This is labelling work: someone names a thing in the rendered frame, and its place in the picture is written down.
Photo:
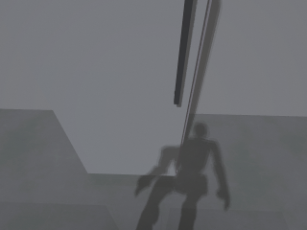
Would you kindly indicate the handle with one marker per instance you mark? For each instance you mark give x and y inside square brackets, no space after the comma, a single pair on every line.
[186,18]

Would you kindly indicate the fridge door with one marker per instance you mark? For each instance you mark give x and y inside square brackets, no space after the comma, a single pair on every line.
[108,69]

